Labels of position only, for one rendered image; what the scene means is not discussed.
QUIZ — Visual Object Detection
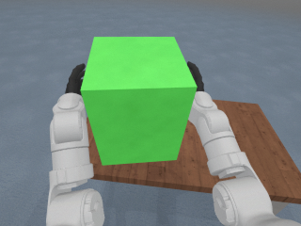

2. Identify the carton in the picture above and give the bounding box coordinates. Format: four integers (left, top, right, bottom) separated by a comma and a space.
80, 37, 198, 166

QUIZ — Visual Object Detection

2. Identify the right robot forearm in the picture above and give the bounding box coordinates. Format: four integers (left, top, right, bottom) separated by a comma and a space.
188, 91, 273, 210

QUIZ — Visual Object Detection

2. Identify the right robot hand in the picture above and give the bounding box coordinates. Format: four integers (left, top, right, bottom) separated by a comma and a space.
187, 61, 204, 92

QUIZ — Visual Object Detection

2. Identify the robot left upper arm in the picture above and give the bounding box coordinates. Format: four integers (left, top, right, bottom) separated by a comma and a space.
47, 188, 105, 226

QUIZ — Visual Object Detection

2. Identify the table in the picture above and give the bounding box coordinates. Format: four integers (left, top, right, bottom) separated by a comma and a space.
87, 99, 301, 215

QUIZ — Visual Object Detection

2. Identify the robot right upper arm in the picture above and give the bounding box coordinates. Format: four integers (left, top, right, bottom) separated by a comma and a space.
212, 175, 301, 226

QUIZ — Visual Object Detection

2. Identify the left robot hand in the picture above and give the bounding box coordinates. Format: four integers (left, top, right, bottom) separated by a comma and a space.
65, 63, 86, 96

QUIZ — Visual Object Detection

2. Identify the left robot forearm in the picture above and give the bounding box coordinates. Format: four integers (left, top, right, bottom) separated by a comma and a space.
46, 92, 94, 226

